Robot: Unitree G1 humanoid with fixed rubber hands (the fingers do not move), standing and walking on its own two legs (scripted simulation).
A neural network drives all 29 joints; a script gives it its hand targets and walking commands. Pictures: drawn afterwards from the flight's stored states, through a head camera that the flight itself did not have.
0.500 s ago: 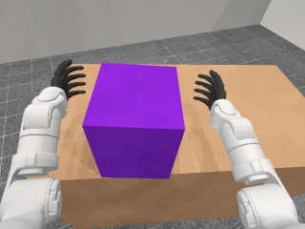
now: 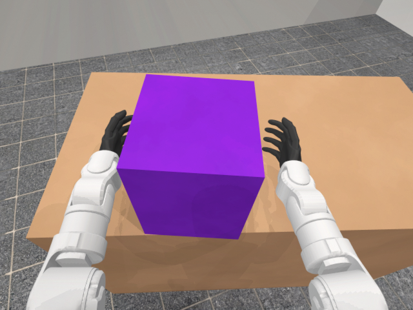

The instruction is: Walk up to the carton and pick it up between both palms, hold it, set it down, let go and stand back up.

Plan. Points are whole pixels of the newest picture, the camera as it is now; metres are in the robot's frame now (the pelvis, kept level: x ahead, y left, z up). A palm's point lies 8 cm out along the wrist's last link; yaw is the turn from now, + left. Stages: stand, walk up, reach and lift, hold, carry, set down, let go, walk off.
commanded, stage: reach and lift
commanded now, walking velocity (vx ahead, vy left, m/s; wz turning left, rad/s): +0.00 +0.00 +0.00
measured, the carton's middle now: (195, 162) +0.37 +0.05 +0.06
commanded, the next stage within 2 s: none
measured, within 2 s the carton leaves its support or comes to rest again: neither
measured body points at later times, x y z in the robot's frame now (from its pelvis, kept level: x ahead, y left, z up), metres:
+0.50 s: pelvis -0.01 +0.00 +0.00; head +0.03 +0.02 +0.45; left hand +0.39 +0.19 +0.09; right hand +0.40 -0.10 +0.09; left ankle +0.02 +0.12 -0.74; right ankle -0.01 -0.13 -0.74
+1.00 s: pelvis -0.01 +0.00 +0.00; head +0.02 +0.03 +0.45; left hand +0.39 +0.19 +0.09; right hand +0.40 -0.10 +0.09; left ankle +0.02 +0.12 -0.74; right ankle -0.01 -0.13 -0.74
